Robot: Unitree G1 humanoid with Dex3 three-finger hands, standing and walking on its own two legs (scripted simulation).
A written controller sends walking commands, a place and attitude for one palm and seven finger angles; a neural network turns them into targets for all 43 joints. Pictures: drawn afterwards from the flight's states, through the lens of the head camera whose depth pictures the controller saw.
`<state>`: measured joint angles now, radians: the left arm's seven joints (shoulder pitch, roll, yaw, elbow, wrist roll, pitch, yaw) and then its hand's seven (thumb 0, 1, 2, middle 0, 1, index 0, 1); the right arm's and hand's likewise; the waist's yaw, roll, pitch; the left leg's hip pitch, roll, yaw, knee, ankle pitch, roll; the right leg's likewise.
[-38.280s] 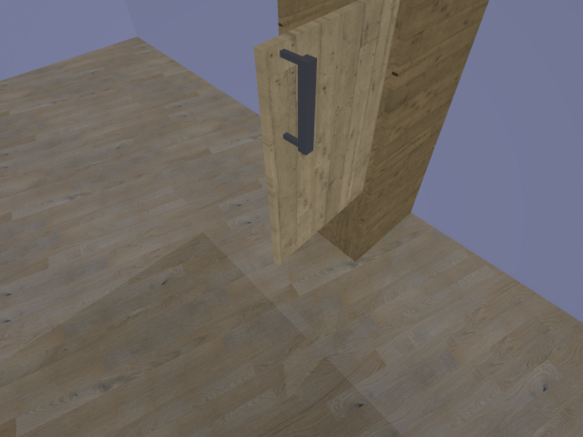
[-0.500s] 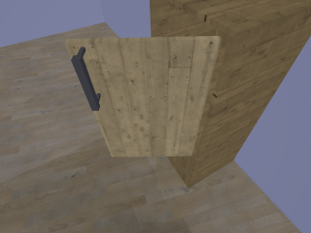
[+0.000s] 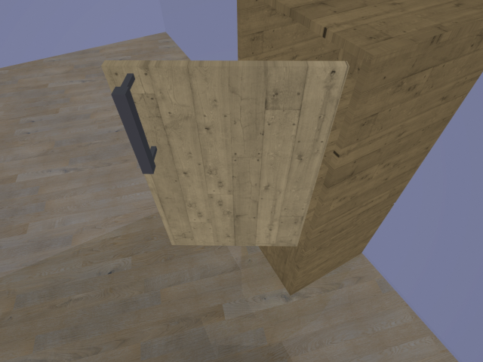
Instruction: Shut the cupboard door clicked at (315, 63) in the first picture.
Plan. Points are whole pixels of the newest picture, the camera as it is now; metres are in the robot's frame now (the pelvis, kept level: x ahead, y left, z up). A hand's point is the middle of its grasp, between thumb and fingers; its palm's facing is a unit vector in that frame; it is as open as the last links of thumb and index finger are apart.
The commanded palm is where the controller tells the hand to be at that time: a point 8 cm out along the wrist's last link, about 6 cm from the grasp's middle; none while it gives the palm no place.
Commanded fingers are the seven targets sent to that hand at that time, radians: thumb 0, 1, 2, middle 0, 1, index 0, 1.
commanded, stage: look again from close up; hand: left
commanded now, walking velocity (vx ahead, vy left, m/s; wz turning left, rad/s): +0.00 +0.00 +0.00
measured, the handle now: (139, 127) +0.46 +0.21 +0.14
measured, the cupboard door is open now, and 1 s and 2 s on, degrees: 60 60 60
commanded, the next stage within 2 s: raise the hand and make a fist in 0.36 s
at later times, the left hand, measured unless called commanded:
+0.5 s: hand out of the picture +0.02 +0.19 -0.17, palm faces +0.10 -0.97 -0.21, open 7.4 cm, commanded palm +0.09 +0.23 -0.07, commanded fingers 0.00 0.90 0.90 -0.24 -0.34 -0.24 -0.34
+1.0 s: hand out of the picture +0.11 +0.20 +0.00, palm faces +0.12 -0.99 -0.05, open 5.6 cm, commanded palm +0.10 +0.25 +0.00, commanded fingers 0.00 0.90 0.90 -0.69 -0.84 -0.69 -0.84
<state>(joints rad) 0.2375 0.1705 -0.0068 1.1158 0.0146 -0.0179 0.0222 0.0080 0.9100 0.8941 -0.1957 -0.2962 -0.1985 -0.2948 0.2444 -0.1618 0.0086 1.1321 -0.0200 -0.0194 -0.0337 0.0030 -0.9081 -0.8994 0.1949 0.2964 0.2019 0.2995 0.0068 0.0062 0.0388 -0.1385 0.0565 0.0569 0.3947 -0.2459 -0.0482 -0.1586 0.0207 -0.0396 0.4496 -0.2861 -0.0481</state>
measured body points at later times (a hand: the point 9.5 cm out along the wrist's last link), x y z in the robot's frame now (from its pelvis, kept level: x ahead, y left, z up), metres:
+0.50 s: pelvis +0.00 +0.01 +0.00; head +0.03 +0.00 +0.45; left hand +0.02 +0.24 -0.15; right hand +0.01 -0.22 -0.16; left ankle -0.02 +0.15 -0.74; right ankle -0.03 -0.08 -0.74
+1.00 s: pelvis -0.07 +0.02 -0.08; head -0.03 +0.02 +0.37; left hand +0.10 +0.25 +0.00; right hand +0.18 -0.18 -0.12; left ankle -0.03 +0.15 -0.74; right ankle -0.03 -0.08 -0.74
